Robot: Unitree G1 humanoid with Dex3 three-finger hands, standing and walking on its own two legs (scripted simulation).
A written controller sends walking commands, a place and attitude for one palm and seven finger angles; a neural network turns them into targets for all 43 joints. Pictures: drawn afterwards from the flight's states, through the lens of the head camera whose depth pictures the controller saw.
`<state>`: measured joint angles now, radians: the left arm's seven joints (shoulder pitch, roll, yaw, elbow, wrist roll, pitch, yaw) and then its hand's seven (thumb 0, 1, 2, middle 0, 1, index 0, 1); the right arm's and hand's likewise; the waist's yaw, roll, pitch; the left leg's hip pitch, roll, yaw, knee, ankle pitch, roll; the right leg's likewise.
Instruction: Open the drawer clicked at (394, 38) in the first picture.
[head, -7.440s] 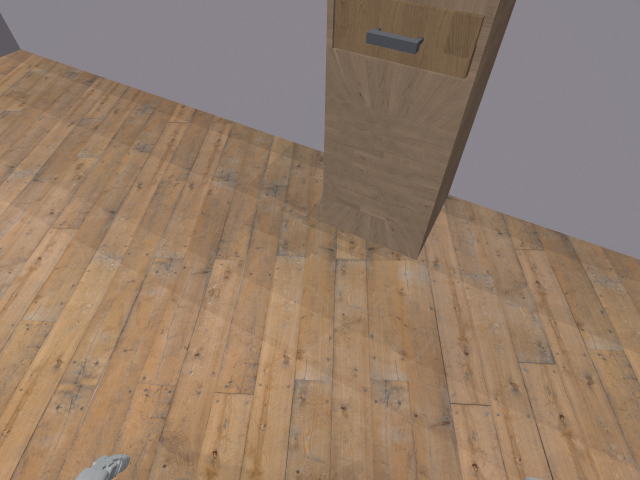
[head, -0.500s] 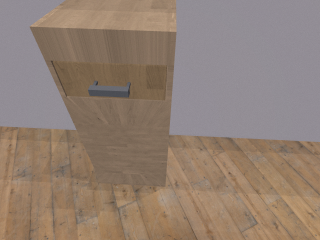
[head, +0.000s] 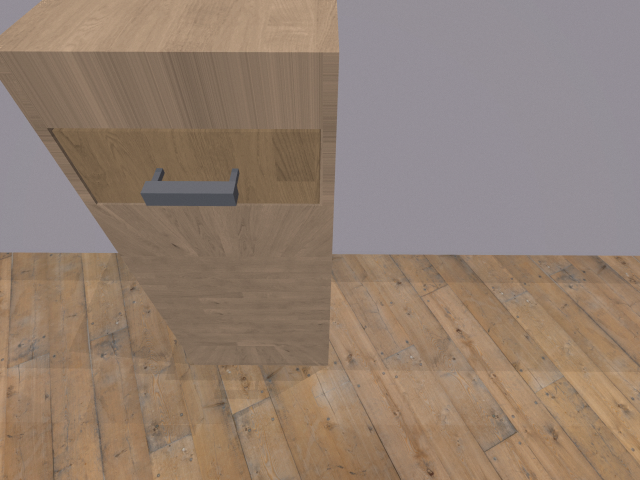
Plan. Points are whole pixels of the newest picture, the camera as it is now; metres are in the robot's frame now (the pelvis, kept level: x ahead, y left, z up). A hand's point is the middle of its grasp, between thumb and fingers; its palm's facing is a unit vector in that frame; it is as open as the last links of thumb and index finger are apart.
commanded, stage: come to a stop and stand still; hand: left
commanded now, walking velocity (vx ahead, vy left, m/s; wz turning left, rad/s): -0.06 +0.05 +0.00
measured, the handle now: (194, 183) +0.51 +0.23 +0.06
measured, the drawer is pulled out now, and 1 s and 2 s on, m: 0.00 0.00 0.00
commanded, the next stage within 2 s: look again from close up in 0.80 s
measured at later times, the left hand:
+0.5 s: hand out of the picture -0.03 +0.19 -0.17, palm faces +0.01 -0.98 -0.21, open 7.4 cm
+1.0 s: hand out of the picture -0.09 +0.15 -0.18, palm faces +0.04 -0.99 -0.15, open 7.4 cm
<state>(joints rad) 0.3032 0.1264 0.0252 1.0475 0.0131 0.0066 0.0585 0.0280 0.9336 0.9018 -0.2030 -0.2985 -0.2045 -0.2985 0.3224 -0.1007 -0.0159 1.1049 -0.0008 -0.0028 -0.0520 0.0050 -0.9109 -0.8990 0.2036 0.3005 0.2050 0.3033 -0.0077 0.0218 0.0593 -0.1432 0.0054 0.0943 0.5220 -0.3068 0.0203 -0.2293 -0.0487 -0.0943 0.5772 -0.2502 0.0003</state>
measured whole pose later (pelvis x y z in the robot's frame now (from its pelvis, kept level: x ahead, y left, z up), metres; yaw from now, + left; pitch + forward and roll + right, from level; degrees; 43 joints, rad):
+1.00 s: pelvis -0.08 +0.00 +0.00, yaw +1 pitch -1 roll +0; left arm 0.33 0.11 -0.02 1.10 0.01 -0.01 0.03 0.01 0.91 0.90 -0.20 -0.30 -0.20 -0.30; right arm 0.36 -0.13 0.02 1.12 -0.01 -0.01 -0.02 0.01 -0.91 -0.90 0.20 0.30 0.20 0.30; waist 0.00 0.00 0.03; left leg -0.21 -0.01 0.09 0.46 -0.24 0.04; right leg -0.26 -0.05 -0.10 0.47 -0.19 -0.01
